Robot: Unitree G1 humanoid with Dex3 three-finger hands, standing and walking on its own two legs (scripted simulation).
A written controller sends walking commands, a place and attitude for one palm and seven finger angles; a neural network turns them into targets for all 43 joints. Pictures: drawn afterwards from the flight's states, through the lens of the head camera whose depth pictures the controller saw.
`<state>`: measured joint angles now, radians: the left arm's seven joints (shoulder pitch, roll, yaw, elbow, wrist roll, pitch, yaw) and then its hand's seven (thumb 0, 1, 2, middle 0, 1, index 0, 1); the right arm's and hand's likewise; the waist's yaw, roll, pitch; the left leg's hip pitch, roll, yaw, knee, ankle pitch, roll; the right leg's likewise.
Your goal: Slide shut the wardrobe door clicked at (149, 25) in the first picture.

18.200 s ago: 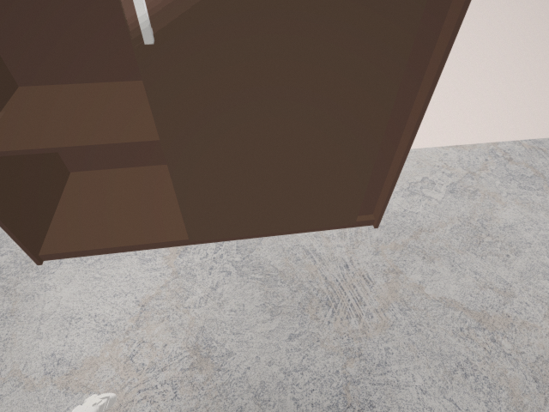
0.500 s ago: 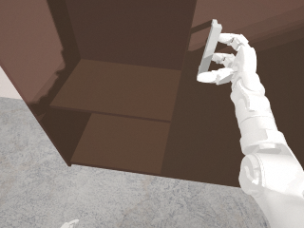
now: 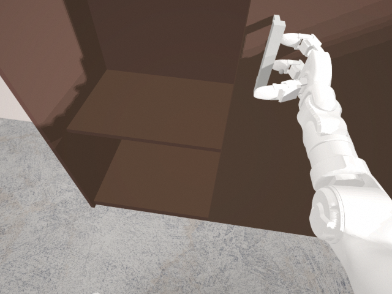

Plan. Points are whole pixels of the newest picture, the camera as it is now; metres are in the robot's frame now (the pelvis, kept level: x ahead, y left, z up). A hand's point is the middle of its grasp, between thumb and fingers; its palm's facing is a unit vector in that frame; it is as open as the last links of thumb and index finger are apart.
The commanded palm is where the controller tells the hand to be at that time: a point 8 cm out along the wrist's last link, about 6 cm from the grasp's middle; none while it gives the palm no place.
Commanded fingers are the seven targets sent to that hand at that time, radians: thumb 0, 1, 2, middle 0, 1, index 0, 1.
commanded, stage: move the hooked fingers beside the handle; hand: right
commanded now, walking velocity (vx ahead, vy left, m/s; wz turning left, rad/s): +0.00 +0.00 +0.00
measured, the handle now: (266, 58) +0.54 -0.06 +0.22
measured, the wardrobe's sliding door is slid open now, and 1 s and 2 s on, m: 0.62 0.62 0.62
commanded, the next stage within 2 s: none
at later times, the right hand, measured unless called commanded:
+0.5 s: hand (282, 70) +0.49 -0.09 +0.22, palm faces +0.00 +1.00 +0.00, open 13.8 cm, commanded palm +0.49 -0.14 +0.21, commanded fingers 0.00 0.50 -0.30 0.30 1.20 0.30 1.20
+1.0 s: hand (282, 70) +0.49 -0.09 +0.22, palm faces +0.00 +1.00 +0.00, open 13.7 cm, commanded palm +0.49 -0.14 +0.21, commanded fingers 0.00 0.50 -0.30 0.30 1.20 0.30 1.20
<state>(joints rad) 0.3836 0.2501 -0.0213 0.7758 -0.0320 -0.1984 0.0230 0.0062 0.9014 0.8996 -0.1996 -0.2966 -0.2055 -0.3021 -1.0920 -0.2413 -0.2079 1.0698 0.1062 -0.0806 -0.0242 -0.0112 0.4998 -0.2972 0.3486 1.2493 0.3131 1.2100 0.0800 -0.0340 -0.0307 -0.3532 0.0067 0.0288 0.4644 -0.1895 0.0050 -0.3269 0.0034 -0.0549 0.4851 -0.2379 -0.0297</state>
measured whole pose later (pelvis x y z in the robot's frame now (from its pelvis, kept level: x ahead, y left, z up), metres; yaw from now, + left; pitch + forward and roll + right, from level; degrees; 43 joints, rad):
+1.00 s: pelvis -0.01 +0.01 +0.00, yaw -1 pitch +6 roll +0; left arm 0.39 0.26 -0.03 0.77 -0.03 -0.20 0.03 0.01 0.90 0.90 -0.20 -0.30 -0.21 -0.30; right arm -1.14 -0.27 -0.23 1.13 0.09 -0.08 0.01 -0.01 0.50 -0.30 0.40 1.23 0.34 1.23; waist 0.09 -0.03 -0.04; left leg -0.40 0.00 0.04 0.49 -0.19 0.01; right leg -0.38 0.00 -0.04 0.51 -0.24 -0.02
